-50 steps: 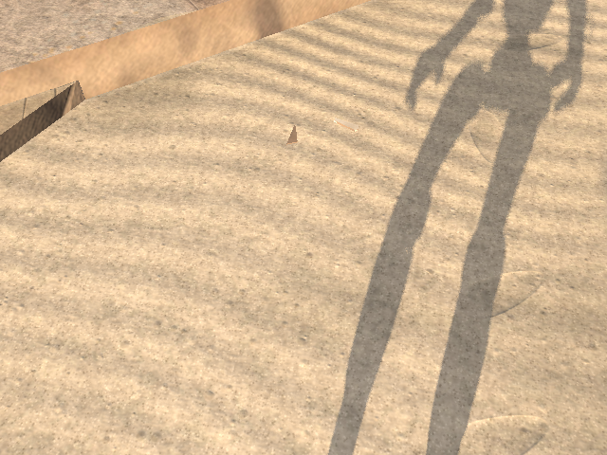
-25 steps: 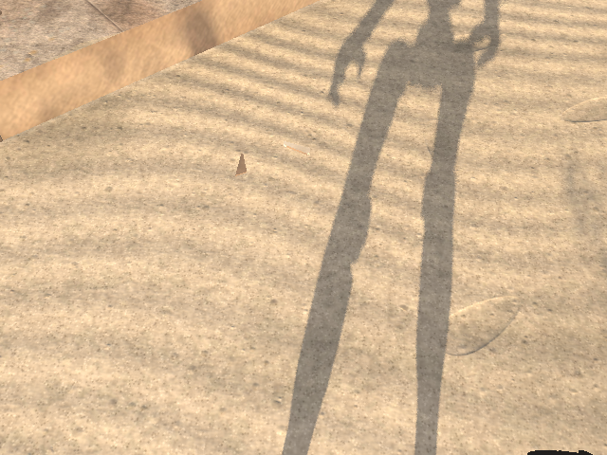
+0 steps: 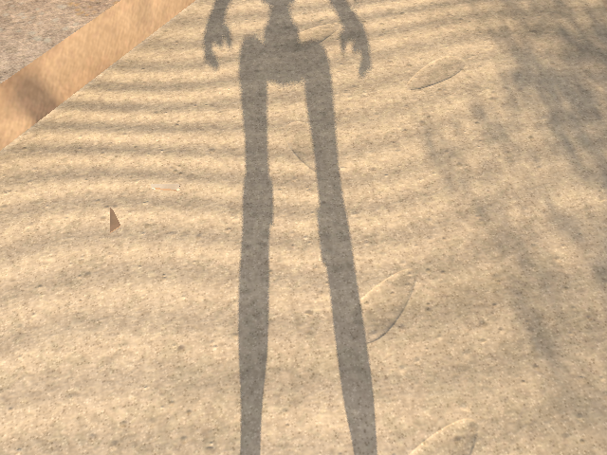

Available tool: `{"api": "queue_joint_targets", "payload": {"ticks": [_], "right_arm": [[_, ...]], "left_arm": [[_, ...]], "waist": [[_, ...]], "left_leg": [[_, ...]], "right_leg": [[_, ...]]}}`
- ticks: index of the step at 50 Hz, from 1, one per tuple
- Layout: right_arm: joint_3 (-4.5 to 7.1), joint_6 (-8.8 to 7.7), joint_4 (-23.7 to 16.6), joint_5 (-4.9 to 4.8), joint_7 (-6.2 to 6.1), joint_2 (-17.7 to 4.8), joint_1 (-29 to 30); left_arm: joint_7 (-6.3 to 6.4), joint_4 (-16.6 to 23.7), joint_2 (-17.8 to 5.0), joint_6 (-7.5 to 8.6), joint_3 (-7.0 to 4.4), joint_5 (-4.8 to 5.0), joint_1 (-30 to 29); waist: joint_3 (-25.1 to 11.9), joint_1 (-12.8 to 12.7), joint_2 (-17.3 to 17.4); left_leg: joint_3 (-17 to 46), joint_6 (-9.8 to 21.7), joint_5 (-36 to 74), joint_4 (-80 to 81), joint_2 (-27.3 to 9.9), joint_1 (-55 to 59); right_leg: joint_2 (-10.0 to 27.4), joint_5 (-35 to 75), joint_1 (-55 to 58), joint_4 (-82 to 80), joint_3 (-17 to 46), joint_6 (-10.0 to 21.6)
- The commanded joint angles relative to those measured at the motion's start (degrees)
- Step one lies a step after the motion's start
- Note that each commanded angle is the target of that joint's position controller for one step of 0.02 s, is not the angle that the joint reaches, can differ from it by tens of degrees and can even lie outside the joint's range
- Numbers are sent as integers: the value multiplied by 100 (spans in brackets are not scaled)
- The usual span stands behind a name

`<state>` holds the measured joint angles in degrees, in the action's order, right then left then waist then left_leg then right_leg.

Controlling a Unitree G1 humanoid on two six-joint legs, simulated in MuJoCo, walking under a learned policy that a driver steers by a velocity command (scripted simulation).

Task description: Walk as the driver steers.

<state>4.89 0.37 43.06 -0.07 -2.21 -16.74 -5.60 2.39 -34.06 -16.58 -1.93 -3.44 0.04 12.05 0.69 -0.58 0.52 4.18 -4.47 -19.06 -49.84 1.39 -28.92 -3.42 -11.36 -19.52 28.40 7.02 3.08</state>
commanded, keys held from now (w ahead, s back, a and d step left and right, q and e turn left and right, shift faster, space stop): e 0.26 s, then no key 0.46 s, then q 0.02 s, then w+q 0.26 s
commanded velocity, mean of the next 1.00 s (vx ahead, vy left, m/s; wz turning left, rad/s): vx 0.06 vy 0.00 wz -0.22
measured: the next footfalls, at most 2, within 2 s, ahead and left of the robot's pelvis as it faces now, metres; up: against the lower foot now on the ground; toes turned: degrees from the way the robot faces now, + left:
left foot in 0.16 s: +0.06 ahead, +0.14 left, +0.00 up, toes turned -11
right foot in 0.54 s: -0.01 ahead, -0.12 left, +0.00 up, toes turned -13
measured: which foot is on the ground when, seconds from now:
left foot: up 0.00-0.14, down 0.16-0.78, up 0.80-1.00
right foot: down 0.00-0.16, up 0.18-0.52, down 0.54-1.00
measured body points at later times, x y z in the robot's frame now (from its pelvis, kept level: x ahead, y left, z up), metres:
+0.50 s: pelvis -0.01 +0.02 +0.00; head +0.02 +0.01 +0.45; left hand +0.21 +0.23 -0.10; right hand +0.05 -0.28 -0.11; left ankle +0.02 +0.15 -0.74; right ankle -0.05 -0.11 -0.72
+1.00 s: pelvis +0.03 +0.00 +0.00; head +0.04 +0.01 +0.45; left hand +0.16 +0.26 -0.12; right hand +0.09 -0.30 -0.10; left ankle +0.08 +0.12 -0.70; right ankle -0.05 -0.11 -0.74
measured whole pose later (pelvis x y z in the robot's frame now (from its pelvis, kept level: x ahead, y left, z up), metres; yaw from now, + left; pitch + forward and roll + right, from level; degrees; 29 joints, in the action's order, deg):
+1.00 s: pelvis +0.03 +0.00 +0.00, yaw -9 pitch +1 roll -2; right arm 3.3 -1.3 46.1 -1.6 1.0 -17.1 -13.0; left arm 1.0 -41.0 -15.7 2.3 -3.8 0.4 17.7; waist 0.3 -1.1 0.1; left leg -0.7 1.3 -21.5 -50.8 -4.6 -28.1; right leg 0.0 -16.1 -5.4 20.6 -4.3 0.6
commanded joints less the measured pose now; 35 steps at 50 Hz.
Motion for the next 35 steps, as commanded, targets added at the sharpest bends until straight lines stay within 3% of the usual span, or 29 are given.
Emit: {"api": "queue_joint_targets", "payload": {"ticks": [1,4,6,7,8,9,10,11,12,13,15,17,20,23,25,26,27,28,29,30,31,33,35], "right_arm": [[63,-140,-431,-38,66,-404,249],[86,-217,-429,-68,138,-470,115],[117,-269,-349,-65,187,-488,-202],[174,-276,-288,-27,188,-629,-401],[262,-238,-321,79,156,-999,-541],[326,-184,-299,235,153,-1340,-411],[249,-212,-494,245,130,-991,-176],[162,-203,-596,195,80,-686,115],[125,-182,-656,128,52,-571,331],[95,-170,-675,45,24,-507,366],[69,-110,-624,63,-18,-541,138],[83,-60,-563,96,-36,-611,-133],[130,-13,-538,46,12,-816,-124],[133,9,-451,-45,82,-919,-237],[69,10,-389,-141,99,-822,-189],[4,-33,-253,-146,117,-659,-482],[-109,-105,-282,61,166,-359,-634],[-211,-172,-371,176,185,-61,-699],[-153,-155,-387,153,138,-393,-300],[-134,-148,-389,108,139,-443,-195],[-145,-137,-298,117,124,-398,-216],[-149,-109,-252,146,123,-493,-303],[-132,-132,-95,97,154,-575,-453]], "left_arm": [[0,427,-1027,6,-335,2,-32],[-45,474,-1023,-32,-355,65,-163],[-39,515,-996,-67,-357,153,-372],[-21,535,-904,-78,-340,172,-368],[-28,549,-611,-79,-268,105,-155],[-50,720,-669,-17,-302,141,-112],[-65,580,-1160,39,-455,19,-17],[-95,421,-1292,23,-531,73,62],[-84,264,-1154,-40,-523,83,184],[-80,237,-1024,-91,-488,63,186],[-106,304,-688,-105,-362,98,0],[-102,414,-522,-74,-270,105,-281],[-143,473,-327,-39,-135,26,-415],[-175,396,-440,-32,-152,59,-276],[-197,196,-393,-21,-159,43,125],[-182,205,-503,-18,-171,9,149],[-122,281,-835,-23,-217,-35,249],[-115,349,-951,-22,-181,-161,-181],[-163,406,-521,48,-90,-182,-315],[-192,338,-359,108,-23,-201,-425],[-197,302,-414,145,-40,-181,-482],[-192,236,-420,197,-19,-137,-480],[-198,209,-294,180,35,-157,-334]], "waist": [[-646,-95,-981],[-686,-61,-1038],[-721,173,-980],[-778,220,-825],[-915,93,160],[-521,-109,1793],[-490,-34,1273],[-454,-136,860],[-355,-216,649],[-279,-145,642],[-227,1,661],[-348,190,798],[-531,263,986],[-542,269,1087],[-493,17,950],[-503,20,735],[-839,156,-194],[-725,446,-1423],[-644,116,-1152],[-533,174,-1066],[-507,180,-1019],[-318,189,-1014],[-144,139,-556]], "left_leg": [[58,12,-188,633,81,39],[91,112,-235,1327,149,426],[-12,250,495,2491,147,1106],[99,384,1112,2921,-160,1747],[1035,820,1580,3065,-1284,2485],[2407,1820,2689,3276,-2317,2386],[2428,2187,2796,3266,-2613,2159],[1798,1959,2612,3170,-2246,2015],[1254,1676,2332,3093,-1834,1964],[986,1605,2336,3073,-1698,2025],[544,1662,2603,3117,-1454,1989],[442,1752,2771,3063,-1475,2392],[257,1772,2888,2954,-1538,2343],[346,1793,2911,2821,-1638,2208],[236,1559,2690,2520,-1504,1915],[135,1199,2224,2383,-1361,1564],[-258,669,1051,1654,-959,986],[-619,249,-529,1582,-531,632],[-437,93,-681,1474,-570,911],[-434,94,-244,1673,-551,1017],[-461,94,257,1907,-515,1176],[-324,103,1045,2281,-600,1497],[-399,200,974,2305,-571,1584]], "right_leg": [[1372,1221,903,-655,1797,1019],[1292,1568,1005,-518,2185,983],[1055,1534,886,-285,2193,762],[833,948,506,-75,2046,521],[321,-655,-300,950,1413,188],[-559,-2493,-1560,2024,235,-184],[-103,-2478,-1680,3378,295,-453],[-14,-2065,-1622,3865,252,-541],[40,-1733,-1622,4117,160,-651],[67,-1428,-1796,4375,108,-744],[69,-1197,-1706,4207,-145,-850],[143,-1194,-1695,3507,-264,-910],[343,-1422,-872,2223,-515,-869],[291,-1183,-162,1117,-770,-751],[176,-53,692,-409,-925,-499],[296,568,1312,-942,-674,-327],[1200,2010,2147,-852,419,-90],[1991,2389,1613,-680,1112,635],[1874,1635,1183,-780,1068,923],[1592,1114,1099,-785,845,753],[1326,657,1062,-741,623,524],[1148,378,796,-729,505,284],[945,-6,643,-748,339,121]]}}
